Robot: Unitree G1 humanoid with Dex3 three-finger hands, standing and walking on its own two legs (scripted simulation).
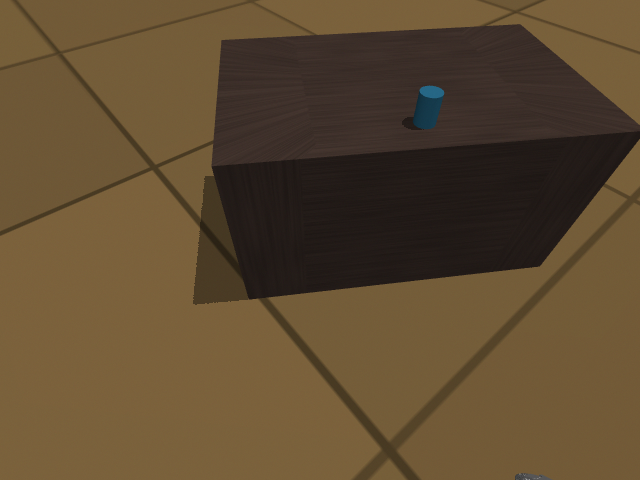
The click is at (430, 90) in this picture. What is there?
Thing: squat round
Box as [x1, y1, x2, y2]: [413, 86, 443, 128]
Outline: 424,86 419,91 413,123 421,128 430,128 435,124 443,96 443,91 435,86
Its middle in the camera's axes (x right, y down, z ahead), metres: +0.30 -0.36 +1.02
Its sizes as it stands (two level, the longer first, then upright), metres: 0.065 0.065 0.093
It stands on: a support 0.65 m high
